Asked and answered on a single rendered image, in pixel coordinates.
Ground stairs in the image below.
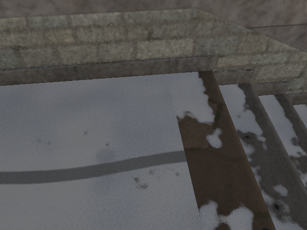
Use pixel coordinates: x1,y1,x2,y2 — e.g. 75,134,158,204
218,82,307,230

